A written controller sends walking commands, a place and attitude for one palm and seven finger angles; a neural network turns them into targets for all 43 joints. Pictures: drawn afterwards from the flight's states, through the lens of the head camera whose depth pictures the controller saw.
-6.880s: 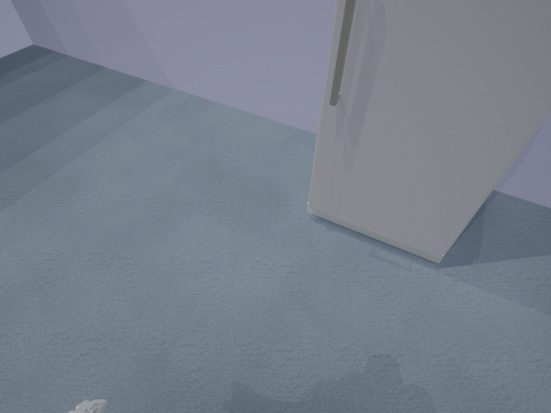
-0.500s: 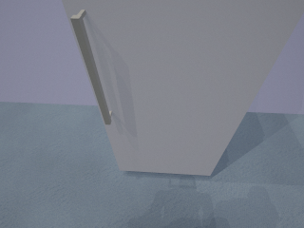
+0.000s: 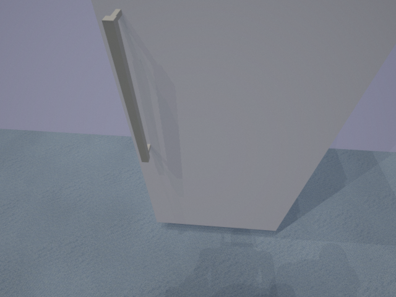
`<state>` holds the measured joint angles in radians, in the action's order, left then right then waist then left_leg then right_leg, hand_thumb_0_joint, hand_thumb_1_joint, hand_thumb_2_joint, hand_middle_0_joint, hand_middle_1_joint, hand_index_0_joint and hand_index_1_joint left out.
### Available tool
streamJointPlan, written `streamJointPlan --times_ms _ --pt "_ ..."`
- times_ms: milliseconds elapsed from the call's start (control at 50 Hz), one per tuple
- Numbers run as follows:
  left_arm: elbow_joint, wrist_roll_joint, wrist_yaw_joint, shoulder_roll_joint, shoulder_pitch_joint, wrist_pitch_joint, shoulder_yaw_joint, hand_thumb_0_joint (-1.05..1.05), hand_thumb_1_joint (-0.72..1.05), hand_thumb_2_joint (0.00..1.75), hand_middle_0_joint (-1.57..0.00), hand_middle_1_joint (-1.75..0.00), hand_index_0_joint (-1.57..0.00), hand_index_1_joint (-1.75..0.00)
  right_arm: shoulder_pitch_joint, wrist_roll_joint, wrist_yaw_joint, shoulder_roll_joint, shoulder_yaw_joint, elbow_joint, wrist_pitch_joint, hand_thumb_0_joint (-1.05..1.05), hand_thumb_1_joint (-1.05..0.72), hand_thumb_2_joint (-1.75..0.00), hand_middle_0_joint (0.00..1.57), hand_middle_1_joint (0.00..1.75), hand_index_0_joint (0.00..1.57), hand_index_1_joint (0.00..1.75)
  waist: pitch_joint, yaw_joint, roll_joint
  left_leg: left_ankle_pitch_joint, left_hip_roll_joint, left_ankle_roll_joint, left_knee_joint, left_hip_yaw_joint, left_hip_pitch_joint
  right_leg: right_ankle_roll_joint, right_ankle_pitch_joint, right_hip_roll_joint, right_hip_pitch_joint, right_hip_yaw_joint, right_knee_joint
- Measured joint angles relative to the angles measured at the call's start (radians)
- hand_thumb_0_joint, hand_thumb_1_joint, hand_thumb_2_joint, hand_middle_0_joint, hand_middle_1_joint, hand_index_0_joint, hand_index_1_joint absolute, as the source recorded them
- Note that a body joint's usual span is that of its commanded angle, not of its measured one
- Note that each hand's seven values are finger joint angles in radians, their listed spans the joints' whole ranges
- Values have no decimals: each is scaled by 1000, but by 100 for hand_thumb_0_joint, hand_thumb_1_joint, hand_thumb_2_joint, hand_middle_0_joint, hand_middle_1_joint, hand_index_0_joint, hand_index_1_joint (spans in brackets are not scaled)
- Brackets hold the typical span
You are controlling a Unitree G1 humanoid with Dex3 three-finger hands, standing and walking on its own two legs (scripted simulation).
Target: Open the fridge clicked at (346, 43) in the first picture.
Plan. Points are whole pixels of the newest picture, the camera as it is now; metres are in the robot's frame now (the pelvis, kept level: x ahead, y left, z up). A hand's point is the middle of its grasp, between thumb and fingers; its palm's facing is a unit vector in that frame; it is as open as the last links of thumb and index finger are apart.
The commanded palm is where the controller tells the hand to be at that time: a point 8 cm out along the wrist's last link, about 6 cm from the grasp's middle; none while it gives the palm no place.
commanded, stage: come to a stop and stand still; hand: left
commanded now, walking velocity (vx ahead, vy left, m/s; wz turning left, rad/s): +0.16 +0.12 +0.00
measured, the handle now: (134, 102) +0.52 +0.20 +0.10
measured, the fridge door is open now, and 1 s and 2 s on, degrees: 0 0 0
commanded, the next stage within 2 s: none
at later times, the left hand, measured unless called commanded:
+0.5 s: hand out of the picture +0.08 +0.20 -0.17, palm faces +0.04 -0.97 -0.24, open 7.3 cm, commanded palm none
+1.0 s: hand out of the picture +0.00 +0.29 -0.15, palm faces +0.04 -0.94 -0.35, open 7.4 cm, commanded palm none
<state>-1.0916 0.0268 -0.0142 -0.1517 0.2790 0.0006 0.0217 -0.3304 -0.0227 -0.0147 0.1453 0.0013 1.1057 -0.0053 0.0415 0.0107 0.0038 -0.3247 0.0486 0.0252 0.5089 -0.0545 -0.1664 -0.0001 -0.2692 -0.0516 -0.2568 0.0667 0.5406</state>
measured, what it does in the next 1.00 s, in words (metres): shifts its weight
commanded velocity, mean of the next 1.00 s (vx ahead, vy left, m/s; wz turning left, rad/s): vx -0.03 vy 0.00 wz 0.00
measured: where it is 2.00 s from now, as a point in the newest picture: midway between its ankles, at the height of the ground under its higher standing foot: outside the picture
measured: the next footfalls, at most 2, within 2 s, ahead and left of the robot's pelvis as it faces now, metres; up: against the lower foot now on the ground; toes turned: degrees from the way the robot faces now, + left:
right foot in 1.70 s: -0.07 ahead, -0.09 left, +0.00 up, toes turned +0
left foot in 1.90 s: -0.07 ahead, +0.17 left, +0.00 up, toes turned -2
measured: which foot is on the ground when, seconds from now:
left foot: down 0.00-1.00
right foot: down 0.00-1.00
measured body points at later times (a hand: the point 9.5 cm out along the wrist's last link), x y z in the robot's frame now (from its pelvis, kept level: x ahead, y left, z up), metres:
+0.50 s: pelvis +0.03 +0.01 +0.00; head +0.07 +0.00 +0.45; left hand +0.08 +0.25 -0.15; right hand +0.04 -0.21 -0.16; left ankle -0.03 +0.14 -0.73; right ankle +0.02 -0.10 -0.73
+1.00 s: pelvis -0.06 +0.03 +0.00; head -0.09 +0.03 +0.45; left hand +0.00 +0.34 -0.12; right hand +0.05 -0.26 -0.11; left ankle -0.03 +0.14 -0.73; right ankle +0.02 -0.10 -0.73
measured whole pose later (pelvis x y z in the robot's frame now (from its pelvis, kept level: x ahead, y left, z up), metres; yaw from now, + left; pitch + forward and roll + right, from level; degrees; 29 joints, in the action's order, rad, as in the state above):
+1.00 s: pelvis -0.06 +0.03 +0.00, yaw +1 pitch -4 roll +0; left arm -0.94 0.03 0.00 -0.34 0.25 0.02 0.04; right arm -0.20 -0.03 0.01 0.33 0.04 0.90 0.01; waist -0.01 0.01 0.00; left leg -0.27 0.00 -0.03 0.54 -0.05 -0.23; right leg 0.01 -0.21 -0.06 -0.29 0.07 0.51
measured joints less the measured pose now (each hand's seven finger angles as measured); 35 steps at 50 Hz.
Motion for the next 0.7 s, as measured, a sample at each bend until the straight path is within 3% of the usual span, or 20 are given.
streamJointPlan --times_ms 100,160,200,280,380,520,600,700 --pt "8 3 2 2 34 7 18 1 91 89 -20 -30 -20 -30 -37 -2 1 -7 4 -11 -8 0 -91 -90 20 29 20 30 -2 3 -21 -42 -22 -11 37 -7 -3 7 -51 -24 -13 -10 57" --pt "5 6 2 -1 41 15 21 1 91 89 -20 -30 -20 -30 -61 -2 -8 -17 3 -17 -24 0 -91 -90 20 29 20 30 3 1 -28 -64 -35 -24 40 -18 14 -21 -113 -28 -29 -15 122" --pt "6 2 -1 -3 34 10 20 1 91 89 -20 -30 -20 -30 -67 0 -17 -27 -1 -14 -28 0 -91 -90 20 29 20 30 14 -2 -28 -73 -40 -26 39 -22 30 -27 -83 -21 -19 -2 103" --pt "1 -11 -13 13 4 -19 10 1 91 89 -20 -30 -20 -29 -44 13 -29 -35 -3 7 -20 0 -91 -90 20 29 20 30 30 -11 2 -72 -29 -15 30 -13 49 6 -78 -12 16 10 68" --pt "13 -13 -30 0 -41 -6 13 2 93 89 -20 -30 -20 -30 23 17 -36 -46 12 -8 -15 0 -91 -89 20 29 20 30 43 -16 1 -28 -31 -14 -30 -16 64 6 -32 -14 0 13 70" --pt "65 -6 -30 -8 -80 4 22 1 92 89 -20 -30 -20 -30 81 11 -39 1 39 -38 -2 2 -93 -89 20 29 20 30 45 -7 1 -31 -30 -15 -19 -27 42 2 -38 -13 -12 8 59" --pt "125 -3 -24 -29 -69 2 11 1 91 89 -20 -30 -20 -30 91 9 -21 31 44 -118 -1 1 -92 -89 20 29 20 30 36 -29 -13 -40 -32 -15 67 -7 -16 -1 -50 -20 -28 24 77" --pt "174 2 -19 -48 -52 13 6 1 91 89 -21 -30 -20 -30 119 8 -19 78 60 -180 11 1 -91 -89 20 29 20 30 0 -25 -24 -57 -41 -26 102 3 -19 7 -43 -31 -30 25 110"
